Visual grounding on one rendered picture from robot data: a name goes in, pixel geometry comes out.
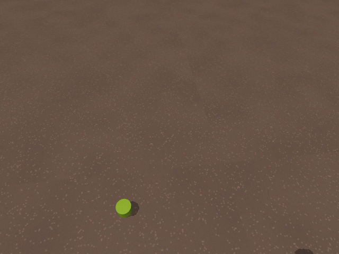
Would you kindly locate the tin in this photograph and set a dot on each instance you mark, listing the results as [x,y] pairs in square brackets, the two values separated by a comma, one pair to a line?
[123,208]

